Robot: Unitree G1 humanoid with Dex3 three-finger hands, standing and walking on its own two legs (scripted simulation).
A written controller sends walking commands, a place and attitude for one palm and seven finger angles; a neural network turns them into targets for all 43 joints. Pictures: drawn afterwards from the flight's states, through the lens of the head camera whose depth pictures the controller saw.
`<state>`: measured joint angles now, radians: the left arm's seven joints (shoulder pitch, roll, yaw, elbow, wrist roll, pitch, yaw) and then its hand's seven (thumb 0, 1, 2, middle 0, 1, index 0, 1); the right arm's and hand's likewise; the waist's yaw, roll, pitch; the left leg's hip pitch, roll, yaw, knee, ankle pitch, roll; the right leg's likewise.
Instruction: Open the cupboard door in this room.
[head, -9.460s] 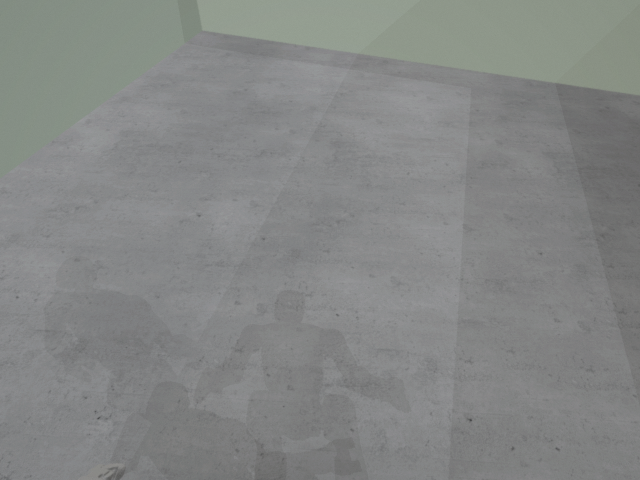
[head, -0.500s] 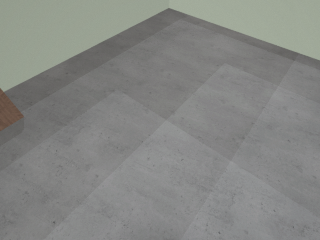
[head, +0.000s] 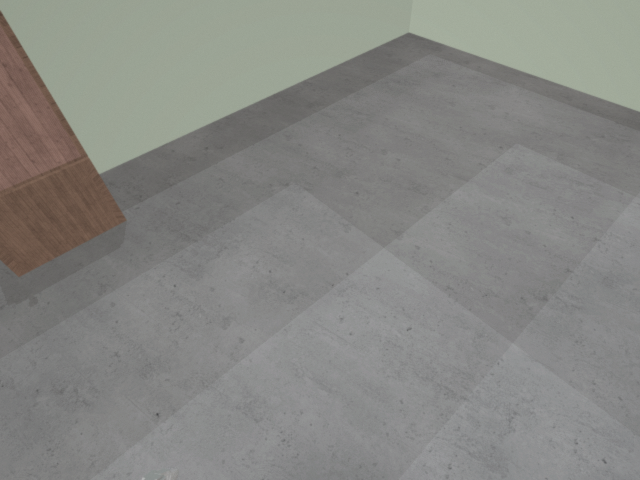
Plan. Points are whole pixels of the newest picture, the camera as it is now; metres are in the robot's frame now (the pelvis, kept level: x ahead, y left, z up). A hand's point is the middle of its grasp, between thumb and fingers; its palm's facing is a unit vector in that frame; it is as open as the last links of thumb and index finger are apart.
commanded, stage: turn or walk to find it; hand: left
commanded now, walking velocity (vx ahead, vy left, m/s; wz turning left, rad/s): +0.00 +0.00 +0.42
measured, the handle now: out of the picture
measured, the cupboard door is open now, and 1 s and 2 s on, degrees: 0 0 0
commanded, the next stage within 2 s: stand and wait in 0.76 s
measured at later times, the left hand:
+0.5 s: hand out of the picture -0.06 +0.25 -0.18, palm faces +0.27 -0.93 -0.24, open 7.4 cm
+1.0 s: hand out of the picture -0.07 +0.19 -0.14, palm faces +0.42 -0.87 -0.26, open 7.4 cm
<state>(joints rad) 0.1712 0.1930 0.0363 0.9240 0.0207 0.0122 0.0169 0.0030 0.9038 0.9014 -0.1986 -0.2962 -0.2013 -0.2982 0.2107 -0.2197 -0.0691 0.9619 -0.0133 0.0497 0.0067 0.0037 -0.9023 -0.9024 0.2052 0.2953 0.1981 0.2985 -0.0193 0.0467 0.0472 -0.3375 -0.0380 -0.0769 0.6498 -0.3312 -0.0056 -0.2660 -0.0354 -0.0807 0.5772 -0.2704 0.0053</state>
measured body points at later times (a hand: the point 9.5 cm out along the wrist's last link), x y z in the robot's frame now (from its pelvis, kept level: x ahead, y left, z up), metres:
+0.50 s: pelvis -0.04 +0.04 +0.00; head -0.02 +0.07 +0.45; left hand -0.07 +0.30 -0.16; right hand +0.09 -0.19 -0.13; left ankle -0.07 +0.14 -0.73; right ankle -0.01 -0.10 -0.68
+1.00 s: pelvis -0.06 -0.01 +0.01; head -0.03 -0.03 +0.46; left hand -0.09 +0.24 -0.12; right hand +0.09 -0.22 -0.15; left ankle -0.13 +0.12 -0.66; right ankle -0.01 -0.09 -0.73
